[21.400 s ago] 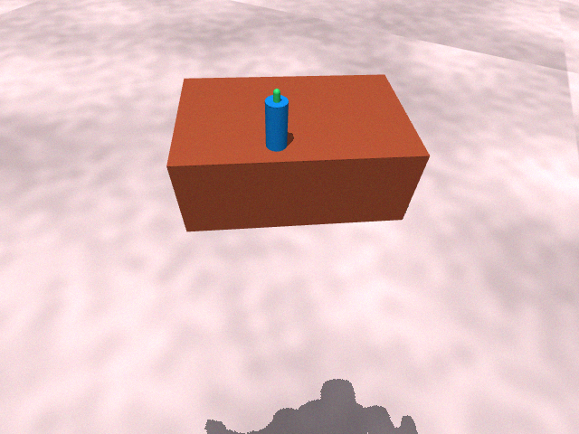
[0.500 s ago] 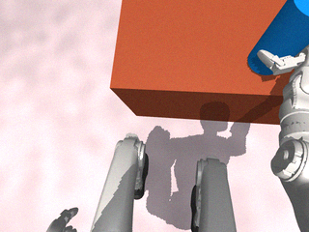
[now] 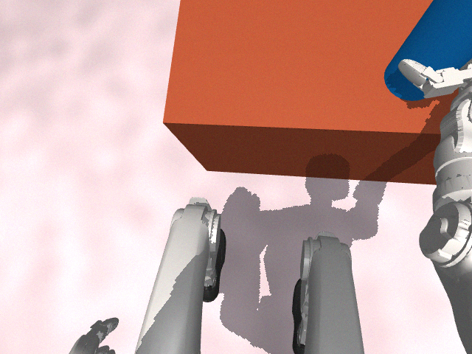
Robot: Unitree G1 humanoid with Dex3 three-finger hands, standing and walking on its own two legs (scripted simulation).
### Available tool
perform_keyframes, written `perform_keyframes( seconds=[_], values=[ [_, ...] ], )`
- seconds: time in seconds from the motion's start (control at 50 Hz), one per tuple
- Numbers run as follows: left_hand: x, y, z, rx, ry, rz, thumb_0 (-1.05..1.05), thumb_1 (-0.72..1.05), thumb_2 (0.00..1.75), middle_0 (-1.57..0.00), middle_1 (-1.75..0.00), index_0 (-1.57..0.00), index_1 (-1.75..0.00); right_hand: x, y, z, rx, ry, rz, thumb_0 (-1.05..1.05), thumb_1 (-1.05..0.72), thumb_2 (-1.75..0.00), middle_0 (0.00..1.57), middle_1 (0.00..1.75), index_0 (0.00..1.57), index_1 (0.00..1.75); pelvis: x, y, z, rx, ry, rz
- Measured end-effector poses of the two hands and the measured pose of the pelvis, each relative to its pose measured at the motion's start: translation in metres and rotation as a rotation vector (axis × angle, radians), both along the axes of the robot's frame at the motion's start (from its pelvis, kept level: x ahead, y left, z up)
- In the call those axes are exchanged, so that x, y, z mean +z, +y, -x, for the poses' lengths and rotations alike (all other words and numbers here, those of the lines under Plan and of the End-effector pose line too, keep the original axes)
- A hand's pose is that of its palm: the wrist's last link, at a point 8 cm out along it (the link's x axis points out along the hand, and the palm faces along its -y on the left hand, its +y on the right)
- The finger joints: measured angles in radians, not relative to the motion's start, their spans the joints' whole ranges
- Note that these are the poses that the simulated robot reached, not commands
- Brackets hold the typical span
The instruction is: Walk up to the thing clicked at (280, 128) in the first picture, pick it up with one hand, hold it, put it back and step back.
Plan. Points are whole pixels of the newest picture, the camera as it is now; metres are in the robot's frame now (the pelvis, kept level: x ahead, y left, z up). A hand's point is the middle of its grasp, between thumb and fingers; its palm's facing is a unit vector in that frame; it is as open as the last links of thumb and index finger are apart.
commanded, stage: open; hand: right
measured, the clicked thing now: (457, 25) +0.58 -0.18 +0.05
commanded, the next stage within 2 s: withdraw in 0.30 s
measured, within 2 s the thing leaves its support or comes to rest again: neither
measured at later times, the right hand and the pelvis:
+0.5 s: hand (451, 42) +0.58 -0.19 +0.02, palm faces +0.20 +0.98 -0.03, open 16.0 cm; pelvis +0.00 +0.00 +0.00, yaw +0 degrees
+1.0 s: hand out of the picture +0.57 -0.29 +0.15, palm faces +0.26 +0.94 -0.22, open 17.4 cm; pelvis +0.02 +0.00 +0.10, yaw +2 degrees
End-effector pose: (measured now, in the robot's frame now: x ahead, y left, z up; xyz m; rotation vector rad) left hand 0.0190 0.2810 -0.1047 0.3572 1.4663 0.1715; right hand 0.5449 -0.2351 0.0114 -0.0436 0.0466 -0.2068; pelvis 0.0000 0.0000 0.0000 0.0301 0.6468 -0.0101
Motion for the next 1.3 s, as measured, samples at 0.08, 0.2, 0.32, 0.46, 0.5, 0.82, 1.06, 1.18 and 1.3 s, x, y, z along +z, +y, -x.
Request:
perform_keyframes(
  seconds=[0.08, 0.2, 0.32, 0.46, 0.5, 0.82, 1.06, 1.18, 1.3],
  values=[
    [0.000, 0.001, -0.002, 0.001, -0.009, -0.003, 0.01, 0.91, 0.87, -0.20, -0.29, -0.21, -0.29, 0.000, -0.001, 0.000, -0.006, 0.010, -0.005, -0.01, 0.47, -0.83, 0.72, 0.79, 0.74, 0.81, 0.000, 0.000, 0.001, 0.000, -0.001, 0.000],
    [0.001, 0.002, -0.003, -0.007, -0.008, -0.005, 0.01, 0.90, 0.88, -0.20, -0.29, -0.21, -0.29, 0.009, -0.001, -0.002, 0.001, -0.022, -0.004, -0.01, 0.44, -0.53, 0.73, 0.64, 0.74, 0.64, 0.000, 0.000, 0.000, -0.002, 0.000, 0.001],
    [0.000, 0.004, -0.001, -0.004, -0.009, -0.008, 0.01, 0.89, 0.89, -0.20, -0.29, -0.20, -0.30, 0.012, 0.001, -0.004, 0.006, -0.021, -0.012, -0.01, 0.49, -0.28, 0.61, 0.44, 0.62, 0.45, -0.002, 0.000, 0.001, -0.003, -0.004, 0.000],
    [-0.003, 0.002, -0.001, -0.004, -0.010, 0.000, 0.01, 0.89, 0.89, -0.20, -0.30, -0.20, -0.30, 0.010, -0.001, -0.002, 0.004, -0.019, -0.009, -0.01, 0.53, -0.14, 0.40, 0.27, 0.40, 0.27, -0.004, 0.000, 0.003, -0.001, -0.004, 0.001],
    [-0.003, 0.001, -0.002, -0.004, -0.013, 0.002, 0.01, 0.89, 0.88, -0.20, -0.29, -0.20, -0.30, 0.009, -0.002, -0.001, 0.002, -0.020, -0.011, -0.01, 0.53, -0.12, 0.33, 0.23, 0.34, 0.23, -0.005, 0.000, 0.004, -0.001, -0.004, 0.000],
    [0.046, -0.007, -0.012, 0.065, -0.068, -0.017, 0.01, 0.90, 0.87, -0.20, -0.29, -0.20, -0.29, 0.126, -0.065, -0.006, -0.071, -0.062, 0.046, -0.01, 0.52, -0.04, 0.08, 0.06, 0.09, 0.06, 0.047, -0.005, -0.004, 0.015, -0.049, -0.009],
    [0.133, 0.000, -0.024, 0.081, -0.072, -0.022, 0.01, 0.88, 0.90, -0.20, -0.29, -0.20, -0.30, 0.162, -0.108, 0.015, -0.134, 0.276, 0.172, -0.01, 0.55, -0.05, 0.06, 0.05, 0.07, 0.06, 0.121, -0.001, -0.020, 0.031, -0.120, -0.017],
    [0.180, 0.003, -0.027, 0.082, -0.061, -0.046, 0.01, 0.88, 0.89, -0.20, -0.29, -0.20, -0.30, 0.209, -0.130, 0.023, -0.237, 0.308, 0.199, -0.01, 0.54, -0.06, 0.06, 0.06, 0.07, 0.06, 0.163, 0.001, -0.035, 0.028, -0.161, -0.024],
    [0.216, 0.007, -0.028, 0.101, -0.089, -0.081, 0.01, 0.86, 0.87, -0.20, -0.27, -0.19, -0.29, 0.253, -0.139, 0.024, -0.200, 0.300, 0.216, -0.01, 0.49, -0.09, 0.08, 0.08, 0.09, 0.08, 0.193, 0.002, -0.049, 0.030, -0.204, -0.032]
  ],
)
